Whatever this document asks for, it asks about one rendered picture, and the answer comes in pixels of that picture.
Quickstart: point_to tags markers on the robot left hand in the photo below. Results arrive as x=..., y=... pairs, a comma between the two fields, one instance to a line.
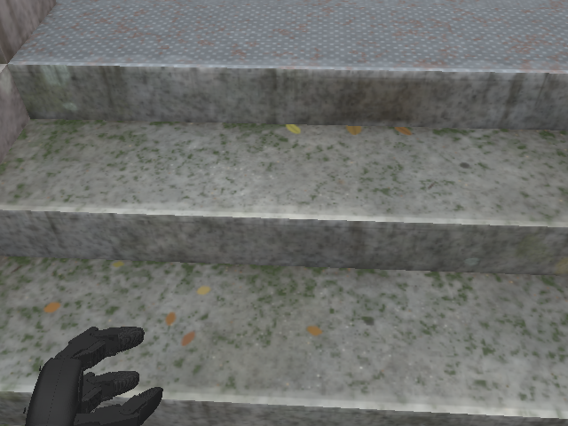
x=63, y=396

